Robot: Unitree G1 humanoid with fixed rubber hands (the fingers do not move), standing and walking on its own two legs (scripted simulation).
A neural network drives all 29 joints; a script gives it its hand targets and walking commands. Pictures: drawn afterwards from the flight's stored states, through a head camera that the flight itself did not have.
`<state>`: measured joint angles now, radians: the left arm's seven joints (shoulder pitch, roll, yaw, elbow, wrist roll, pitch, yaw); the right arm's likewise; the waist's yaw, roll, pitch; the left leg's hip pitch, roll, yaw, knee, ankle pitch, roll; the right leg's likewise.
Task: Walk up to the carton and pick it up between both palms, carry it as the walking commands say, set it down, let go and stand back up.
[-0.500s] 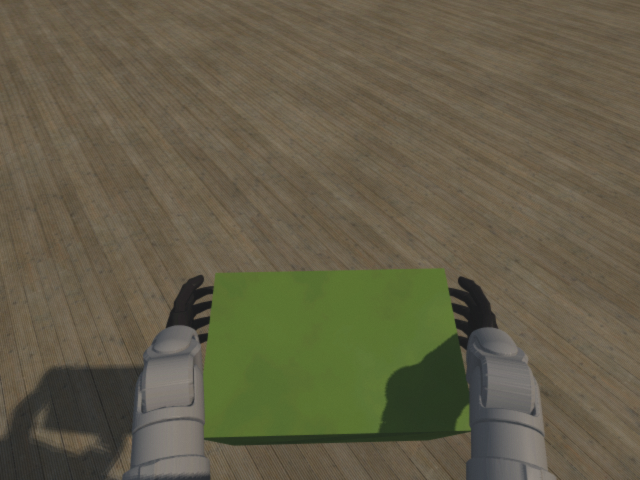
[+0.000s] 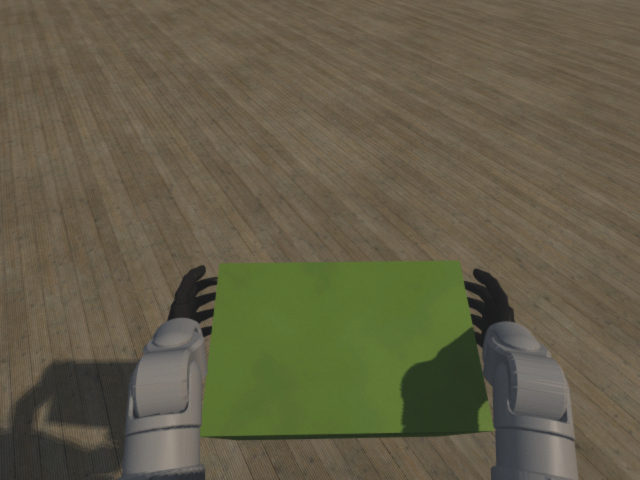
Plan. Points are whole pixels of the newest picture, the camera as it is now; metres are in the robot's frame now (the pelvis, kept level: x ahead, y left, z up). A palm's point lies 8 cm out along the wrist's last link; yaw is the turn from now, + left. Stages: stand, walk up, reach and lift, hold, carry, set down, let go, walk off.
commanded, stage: carry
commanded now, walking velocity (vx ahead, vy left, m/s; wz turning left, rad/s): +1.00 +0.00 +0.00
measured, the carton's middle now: (338, 358) +0.29 -0.01 +0.00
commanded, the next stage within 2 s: none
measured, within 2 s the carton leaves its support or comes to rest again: neither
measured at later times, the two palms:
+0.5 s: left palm (241, 199) +0.54 +0.16 +0.07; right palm (450, 191) +0.58 -0.21 +0.07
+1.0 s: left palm (261, 88) +1.02 +0.18 +0.07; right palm (404, 93) +0.99 -0.19 +0.08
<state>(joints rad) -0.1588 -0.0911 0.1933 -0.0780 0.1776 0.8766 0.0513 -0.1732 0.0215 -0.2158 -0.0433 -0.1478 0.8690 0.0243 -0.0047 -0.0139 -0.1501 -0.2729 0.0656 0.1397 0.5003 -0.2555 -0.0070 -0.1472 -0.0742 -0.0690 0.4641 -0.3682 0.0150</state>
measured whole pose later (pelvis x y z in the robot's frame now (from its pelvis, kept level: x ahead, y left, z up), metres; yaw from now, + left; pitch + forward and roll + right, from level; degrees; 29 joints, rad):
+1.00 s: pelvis +0.75 +0.00 +0.01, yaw -1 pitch +4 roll +0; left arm -0.12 -0.11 0.23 -0.32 0.14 1.10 0.06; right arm -0.09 0.12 -0.21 -0.35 -0.13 1.10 -0.06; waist -0.03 -0.03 -0.05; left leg -0.24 0.04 0.27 0.37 -0.20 0.05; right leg -0.54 -0.12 -0.04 1.21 -0.21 0.01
